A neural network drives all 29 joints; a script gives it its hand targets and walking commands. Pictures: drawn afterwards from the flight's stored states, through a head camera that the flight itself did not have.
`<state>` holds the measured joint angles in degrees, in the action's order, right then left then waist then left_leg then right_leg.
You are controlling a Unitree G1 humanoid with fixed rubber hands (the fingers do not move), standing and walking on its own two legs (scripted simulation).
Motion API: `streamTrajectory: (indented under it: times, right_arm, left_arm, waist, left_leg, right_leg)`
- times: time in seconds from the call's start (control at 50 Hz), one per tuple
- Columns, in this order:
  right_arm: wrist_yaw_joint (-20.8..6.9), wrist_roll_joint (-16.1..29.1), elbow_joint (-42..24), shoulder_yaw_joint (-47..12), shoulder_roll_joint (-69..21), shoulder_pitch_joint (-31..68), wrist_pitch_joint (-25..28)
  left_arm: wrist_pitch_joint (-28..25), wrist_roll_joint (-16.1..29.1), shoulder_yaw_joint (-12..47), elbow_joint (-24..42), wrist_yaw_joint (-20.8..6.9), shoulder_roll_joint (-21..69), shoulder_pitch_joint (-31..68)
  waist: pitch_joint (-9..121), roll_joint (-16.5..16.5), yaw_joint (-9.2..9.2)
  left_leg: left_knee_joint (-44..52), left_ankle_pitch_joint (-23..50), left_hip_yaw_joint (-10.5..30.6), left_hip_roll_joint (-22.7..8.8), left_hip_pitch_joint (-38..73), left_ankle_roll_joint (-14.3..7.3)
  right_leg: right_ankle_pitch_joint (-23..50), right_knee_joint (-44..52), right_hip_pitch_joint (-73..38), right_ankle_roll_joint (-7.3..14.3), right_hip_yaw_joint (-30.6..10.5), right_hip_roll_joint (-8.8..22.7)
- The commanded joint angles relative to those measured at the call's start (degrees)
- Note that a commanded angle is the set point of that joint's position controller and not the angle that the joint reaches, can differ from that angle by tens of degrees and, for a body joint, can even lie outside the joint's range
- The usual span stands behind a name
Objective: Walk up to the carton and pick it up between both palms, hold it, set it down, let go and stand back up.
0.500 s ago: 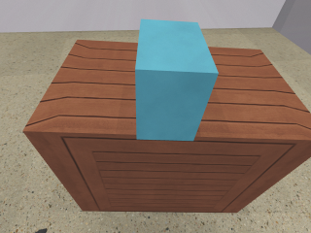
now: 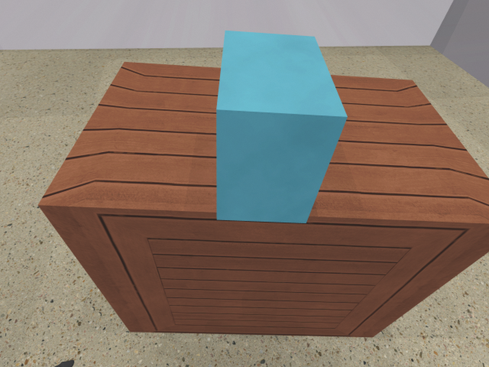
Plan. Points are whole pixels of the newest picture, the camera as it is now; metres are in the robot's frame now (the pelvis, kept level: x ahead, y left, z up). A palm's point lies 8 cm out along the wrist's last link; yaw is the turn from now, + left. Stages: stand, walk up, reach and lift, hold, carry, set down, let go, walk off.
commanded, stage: walk up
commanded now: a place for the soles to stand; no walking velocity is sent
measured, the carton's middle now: (265, 127) +0.51 -0.02 +0.14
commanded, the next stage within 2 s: none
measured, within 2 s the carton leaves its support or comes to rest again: neither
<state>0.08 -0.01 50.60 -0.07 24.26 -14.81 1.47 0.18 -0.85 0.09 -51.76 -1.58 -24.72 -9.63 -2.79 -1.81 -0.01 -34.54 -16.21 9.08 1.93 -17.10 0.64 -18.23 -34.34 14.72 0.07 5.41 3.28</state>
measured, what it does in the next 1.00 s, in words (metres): stands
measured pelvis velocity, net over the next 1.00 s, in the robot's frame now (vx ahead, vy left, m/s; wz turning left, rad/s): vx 0.00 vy -0.01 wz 0.02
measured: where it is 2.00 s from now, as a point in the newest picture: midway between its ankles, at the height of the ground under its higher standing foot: outside the picture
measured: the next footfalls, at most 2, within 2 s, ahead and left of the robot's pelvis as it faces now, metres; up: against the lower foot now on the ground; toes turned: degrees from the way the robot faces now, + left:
none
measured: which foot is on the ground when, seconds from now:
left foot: down 0.00-1.00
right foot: down 0.00-1.00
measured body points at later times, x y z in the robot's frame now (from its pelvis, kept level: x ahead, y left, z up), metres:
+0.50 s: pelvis +0.00 -0.01 +0.00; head +0.02 +0.00 +0.45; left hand +0.10 +0.31 -0.12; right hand +0.08 -0.33 -0.10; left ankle +0.03 +0.14 -0.73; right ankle +0.00 -0.12 -0.73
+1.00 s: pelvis +0.00 -0.01 +0.00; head +0.02 +0.00 +0.45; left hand +0.10 +0.31 -0.12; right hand +0.09 -0.33 -0.10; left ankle +0.03 +0.14 -0.73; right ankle +0.00 -0.12 -0.73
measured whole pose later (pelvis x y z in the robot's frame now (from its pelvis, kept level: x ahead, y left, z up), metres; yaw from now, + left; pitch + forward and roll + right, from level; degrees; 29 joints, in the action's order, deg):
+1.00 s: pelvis +0.00 -0.01 +0.00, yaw +1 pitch -1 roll +0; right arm 0.5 0.0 50.6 -0.1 24.1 -15.0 2.0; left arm 0.6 -0.8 0.1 -51.9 -1.7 -24.6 -9.6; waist -2.9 -1.2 0.3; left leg -34.4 -16.4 8.9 1.8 -17.1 0.7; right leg -19.1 -34.7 14.4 0.1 6.2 3.0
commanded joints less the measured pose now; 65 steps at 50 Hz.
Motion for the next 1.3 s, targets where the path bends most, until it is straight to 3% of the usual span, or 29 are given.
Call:
streamTrajectory:
  times: [0.0,0.04,0.08,0.12,0.16,0.18,0.22,0.28,0.3,0.34,0.36,0.4,0.44,0.52,0.56,0.62,0.68,0.78,0.8,0.88,0.94,0.98,1.0,1.08,1.1,1.16,1.24,1.26,1.28]
  right_arm:
    - [0.7,-1.7,-1.1,3.5,11.9,-4.1,1.5]
    - [1.1,-1.7,-3.9,3.8,14.3,-0.6,1.9]
    - [1.3,-1.2,-3.5,3.8,14.3,-0.4,1.6]
    - [1.4,-1.0,-4.7,3.3,14.0,1.6,1.3]
    - [1.0,-0.6,-3.8,2.3,8.8,3.4,1.1]
    - [1.0,-0.9,-2.8,2.5,9.6,0.9,1.0]
    - [1.0,-1.3,-1.5,3.5,10.7,-4.4,1.3]
    - [0.9,-1.7,-1.8,3.9,14.0,-4.1,2.2]
    - [1.0,-1.5,-2.4,4.2,14.7,-2.9,2.5]
    - [1.6,-1.0,-3.5,3.6,15.3,-2.1,2.5]
    - [1.7,-1.5,-2.8,3.3,14.7,-0.6,2.3]
    - [1.7,-0.7,-3.5,2.7,12.7,0.7,1.6]
    - [1.5,-0.3,-4.1,3.0,10.7,0.4,1.5]
    - [1.3,-0.4,-2.0,2.4,9.2,-1.6,1.0]
    - [1.2,-0.7,-0.9,3.0,11.3,-4.2,1.6]
    - [1.7,-1.1,-2.3,3.0,14.0,-0.4,1.8]
    - [1.7,-0.6,-2.4,3.2,13.8,1.3,1.7]
    - [0.8,-0.8,-2.8,2.7,10.0,0.1,1.3]
    - [1.1,-0.6,-1.7,2.4,10.4,-1.4,1.5]
    - [1.2,-0.5,-2.2,3.4,13.4,-2.7,2.2]
    - [1.4,-1.0,-2.1,3.0,13.7,-0.1,1.9]
    - [1.5,-1.0,-3.1,3.5,13.2,2.1,1.5]
    - [1.6,-0.9,-4.3,2.3,12.0,2.0,1.6]
    - [1.0,-0.2,-3.5,2.5,11.2,0.0,1.4]
    - [0.9,-0.5,-3.2,2.2,10.0,0.7,1.2]
    - [1.3,-1.0,-3.1,3.2,11.0,-0.3,1.6]
    - [1.5,-0.8,-3.8,3.0,10.5,-0.2,1.4]
    - [1.4,-0.6,-3.1,3.0,10.7,-0.5,1.5]
    - [1.5,-0.8,-3.2,3.1,12.0,-0.1,1.5]
  left_arm:
    - [-0.5,0.8,-5.0,4.6,0.8,-10.0,7.1]
    - [0.0,1.4,-5.0,4.2,0.8,-8.8,5.3]
    - [-0.3,1.0,-5.3,3.0,0.7,-8.7,4.4]
    - [-0.7,0.5,-4.8,2.7,0.6,-10.0,2.7]
    - [-1.3,-0.2,-5.8,1.4,0.7,-12.1,0.8]
    - [-1.3,-0.4,-6.0,2.1,1.0,-14.4,1.8]
    - [-1.1,-0.2,-5.4,3.1,0.7,-13.0,5.9]
    - [-0.5,1.3,-5.3,4.1,0.5,-10.1,6.1]
    - [0.2,1.1,-4.6,4.1,0.7,-8.4,4.5]
    - [0.0,1.3,-4.8,3.2,0.7,-8.4,3.1]
    - [-0.4,1.3,-4.6,3.1,0.8,-6.9,3.1]
    - [-1.2,0.6,-5.2,2.1,0.7,-9.5,1.4]
    - [-1.2,0.6,-5.3,1.5,0.7,-11.6,0.0]
    - [-1.0,0.2,-4.9,3.1,0.9,-11.9,5.1]
    - [-0.4,0.7,-5.1,3.5,0.6,-10.4,5.3]
    - [0.5,1.1,-4.9,3.4,0.6,-9.6,3.9]
    - [-0.1,0.6,-4.7,2.2,0.4,-8.6,2.6]
    - [-1.4,0.0,-5.7,2.0,0.6,-13.0,3.6]
    - [-1.0,0.4,-5.3,2.6,0.7,-11.7,4.4]
    - [-0.1,0.7,-5.3,3.9,0.8,-11.1,5.3]
    - [-0.2,1.6,-4.9,2.9,0.7,-8.5,4.4]
    - [-0.1,1.1,-5.1,1.8,0.4,-9.2,3.3]
    - [-0.7,0.6,-5.0,2.8,0.6,-10.1,2.8]
    - [-0.8,0.5,-5.7,3.2,0.6,-12.3,3.0]
    - [-0.9,0.5,-5.6,1.7,0.7,-11.0,4.9]
    - [-0.8,0.0,-5.1,2.9,0.7,-10.4,3.1]
    - [-0.4,0.2,-5.1,3.9,1.0,-10.7,4.1]
    - [-0.3,0.5,-5.5,4.0,0.9,-11.7,5.2]
    - [-0.3,0.6,-5.5,4.5,0.8,-11.2,3.5]
  waist:
    - [5.0,2.6,-0.18]
    - [3.8,9.5,0.93]
    - [1.9,6.6,1.76]
    - [2.7,5.1,2.69]
    - [-0.6,-2.8,3.03]
    - [1.7,-2.0,2.15]
    - [0.7,-4.6,-1.02]
    - [2.4,3.2,0.41]
    - [3.2,9.7,0.56]
    - [4.2,9.3,1.35]
    - [2.7,12.2,2.13]
    - [1.6,6.6,2.62]
    - [6.1,3.9,2.06]
    - [0.6,-7.6,-0.14]
    - [4.3,0.5,-0.63]
    - [1.7,7.9,1.26]
    - [0.2,5.6,1.87]
    - [2.4,-4.5,1.74]
    - [3.3,-2.5,0.22]
    - [4.2,0.1,0.38]
    - [3.7,7.4,1.45]
    - [1.6,6.8,1.81]
    - [3.9,1.3,2.37]
    - [3.7,1.2,1.57]
    - [2.8,-3.2,1.14]
    - [6.9,1.4,0.35]
    - [2.6,3.6,1.76]
    - [3.9,-2.0,1.20]
    - [4.3,2.5,1.40]
  left_leg:
    - [6.0,12.6,0.6,-2.6,-1.2,-4.2]
    - [10.6,15.7,11.9,-8.1,-1.5,-8.3]
    - [11.9,12.3,16.2,-10.0,-4.0,-10.6]
    - [8.4,5.1,9.5,-6.5,-8.7,-7.6]
    - [2.4,0.1,0.4,-0.9,-13.6,-3.8]
    - [-4.0,-4.0,-5.0,1.0,-9.8,-3.0]
    - [-2.7,-5.8,-6.7,0.2,-2.0,-2.8]
    - [10.0,20.4,9.6,-8.1,0.0,-6.6]
    - [11.8,19.4,16.4,-10.3,4.4,-9.2]
    - [11.6,22.9,21.3,-13.8,5.5,-13.8]
    - [10.9,25.8,17.2,-11.6,5.3,-12.0]
    - [6.6,28.2,7.5,-8.0,-2.6,-7.0]
    - [3.4,16.0,2.3,-4.0,-5.2,-3.8]
    - [-0.5,4.0,-4.4,-1.3,-2.2,-3.0]
    - [5.2,13.7,-0.8,-3.4,2.3,-3.1]
    - [11.6,12.4,13.4,-9.2,-3.1,-9.0]
    - [12.0,9.2,13.4,-9.3,-4.5,-8.4]
    - [0.0,5.2,-4.0,-0.5,-4.2,-2.1]
    - [2.1,7.5,-4.4,-1.2,-1.6,-2.3]
    - [4.2,21.2,4.0,-5.3,0.1,-5.8]
    - [9.7,17.9,11.5,-8.9,0.0,-8.4]
    - [10.6,10.2,11.8,-8.5,-4.4,-7.7]
    - [8.2,11.5,8.5,-6.9,-5.6,-7.1]
    - [3.2,10.4,0.6,-2.6,-3.4,-4.0]
    - [2.7,7.9,-0.9,-1.5,-3.8,-3.4]
    - [2.0,14.7,0.1,-2.9,0.7,-4.2]
    - [3.7,15.0,3.5,-3.8,-5.7,-5.6]
    - [4.2,12.5,2.5,-3.7,-5.6,-5.3]
    - [3.0,15.5,1.1,-3.7,-2.7,-4.6]
  right_leg:
    - [5.9,3.0,-6.1,4.5,-4.1,5.9]
    - [-1.0,-1.7,-1.7,2.4,-3.2,0.2]
    - [-8.7,1.7,-3.6,2.1,-4.6,-1.3]
    - [-9.3,6.5,-7.3,3.8,-6.8,1.9]
    - [-7.7,13.6,-11.3,7.0,-12.4,8.9]
    - [-8.2,16.8,-8.2,10.7,-16.8,14.9]
    - [1.9,12.9,-1.5,11.3,-12.5,14.4]
    - [6.4,-2.3,-2.8,2.9,-1.9,2.8]
    - [-3.5,-3.5,1.9,1.3,-3.6,-0.4]
    - [-11.9,-3.6,3.0,1.7,-6.0,-1.8]
    - [-12.3,2.5,1.9,2.6,-6.2,-1.5]
    - [3.5,6.0,-7.3,3.2,-3.9,1.0]
    - [8.2,7.3,-13.5,6.0,-7.8,6.5]
    - [4.3,11.0,-4.9,8.7,-8.9,11.6]
    - [3.8,5.6,-3.3,5.9,-4.9,7.4]
    - [-3.9,0.4,-4.3,2.1,-4.1,0.6]
    - [-5.5,4.0,-5.3,2.7,-4.5,0.1]
    - [1.6,12.8,-7.1,9.0,-12.0,12.6]
    - [5.3,9.9,-7.2,7.7,-9.1,10.4]
    - [5.6,3.0,-6.0,4.2,-3.7,3.7]
    - [-2.2,0.9,-3.8,2.6,-3.4,0.7]
    - [-4.8,4.3,-6.7,2.6,-4.5,0.2]
    - [-2.5,6.6,-9.1,3.9,-5.3,2.5]
    - [-0.6,9.3,-7.3,6.5,-8.0,7.8]
    - [-2.1,11.9,-6.4,6.6,-8.3,8.2]
    - [6.5,7.3,-6.8,5.8,-5.4,7.2]
    - [1.1,6.0,-8.3,4.9,-5.8,5.4]
    - [-1.1,6.2,-9.4,5.3,-5.4,6.2]
    - [-0.2,6.1,-7.2,5.6,-5.5,6.8]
